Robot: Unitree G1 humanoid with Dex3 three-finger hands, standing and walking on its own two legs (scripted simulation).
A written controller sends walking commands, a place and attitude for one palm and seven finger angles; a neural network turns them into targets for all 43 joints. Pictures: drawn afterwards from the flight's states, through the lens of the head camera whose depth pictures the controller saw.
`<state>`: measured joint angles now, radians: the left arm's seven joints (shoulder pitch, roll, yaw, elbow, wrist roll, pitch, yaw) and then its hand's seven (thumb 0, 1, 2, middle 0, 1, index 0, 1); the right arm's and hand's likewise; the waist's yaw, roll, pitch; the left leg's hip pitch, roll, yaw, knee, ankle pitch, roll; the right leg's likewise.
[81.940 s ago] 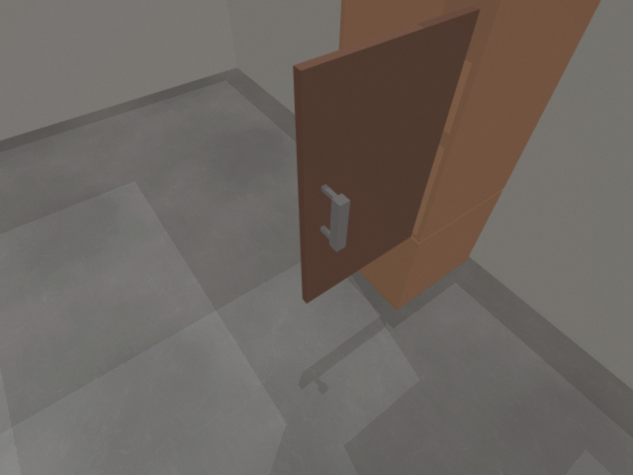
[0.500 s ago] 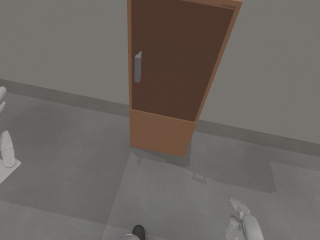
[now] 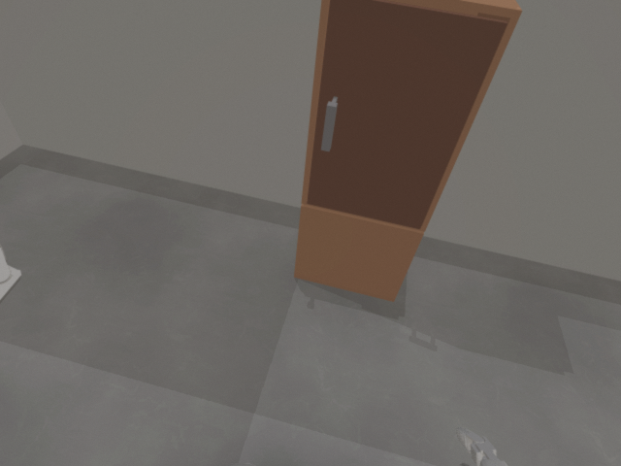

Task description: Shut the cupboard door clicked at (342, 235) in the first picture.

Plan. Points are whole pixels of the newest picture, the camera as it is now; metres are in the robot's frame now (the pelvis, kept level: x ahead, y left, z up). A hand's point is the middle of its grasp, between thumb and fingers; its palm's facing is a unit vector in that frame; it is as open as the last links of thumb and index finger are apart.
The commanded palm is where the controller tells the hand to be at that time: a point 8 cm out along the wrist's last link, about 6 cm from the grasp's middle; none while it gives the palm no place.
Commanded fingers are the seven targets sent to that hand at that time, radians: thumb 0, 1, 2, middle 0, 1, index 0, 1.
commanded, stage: stop stepping back and stand still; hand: left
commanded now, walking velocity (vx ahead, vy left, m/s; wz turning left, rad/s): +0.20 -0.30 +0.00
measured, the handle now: (330, 123) +0.92 +0.01 -0.01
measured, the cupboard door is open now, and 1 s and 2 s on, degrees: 0 0 0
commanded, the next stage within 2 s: let the arm hang, fingers relaxed in 0.40 s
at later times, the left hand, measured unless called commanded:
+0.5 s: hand (35, 308) +0.18 +0.26 +0.20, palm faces +0.50 -0.78 -0.38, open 7.4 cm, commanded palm none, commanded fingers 0.00 0.90 0.90 -0.20 -0.30 -0.20 -0.30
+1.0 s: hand out of the picture -0.03 +0.21 -0.14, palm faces +0.05 -0.97 -0.22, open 7.1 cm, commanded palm none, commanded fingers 0.00 0.90 0.90 -0.20 -0.30 -0.20 -0.30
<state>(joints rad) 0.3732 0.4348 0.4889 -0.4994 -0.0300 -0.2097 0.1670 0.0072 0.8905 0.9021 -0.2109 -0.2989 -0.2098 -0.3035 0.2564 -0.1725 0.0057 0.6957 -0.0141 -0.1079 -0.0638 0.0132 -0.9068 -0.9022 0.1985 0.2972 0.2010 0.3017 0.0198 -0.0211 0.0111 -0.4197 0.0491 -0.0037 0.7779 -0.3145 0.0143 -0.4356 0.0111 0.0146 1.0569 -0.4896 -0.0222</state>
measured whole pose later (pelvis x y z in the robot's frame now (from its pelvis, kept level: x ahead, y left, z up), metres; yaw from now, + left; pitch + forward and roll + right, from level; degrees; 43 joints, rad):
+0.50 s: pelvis -0.01 +0.00 +0.02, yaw +0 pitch -3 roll +0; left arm 0.49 0.37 0.39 -0.44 -0.04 -0.15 0.18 0.01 0.89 0.90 -0.21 -0.30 -0.21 -0.30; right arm 0.29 -0.25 -0.02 0.68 0.00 -0.04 -0.09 0.01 -0.91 -0.90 0.20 0.30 0.20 0.30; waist 0.01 0.00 -0.02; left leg -0.39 0.06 0.06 0.71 -0.28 0.00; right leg -0.14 0.03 -0.12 0.55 -0.37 -0.08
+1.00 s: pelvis +0.00 +0.02 +0.03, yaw +1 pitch -2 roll +0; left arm 0.33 0.19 0.02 1.08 0.01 0.03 0.02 -0.02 0.96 0.90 -0.20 -0.30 -0.20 -0.30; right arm 0.24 -0.18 -0.01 1.05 -0.02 0.03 -0.03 0.00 -0.94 -0.90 0.20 0.30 0.20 0.30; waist 0.00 0.01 0.06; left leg -0.25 0.04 0.06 0.45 -0.17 0.00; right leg -0.07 0.01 -0.12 0.40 -0.30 -0.03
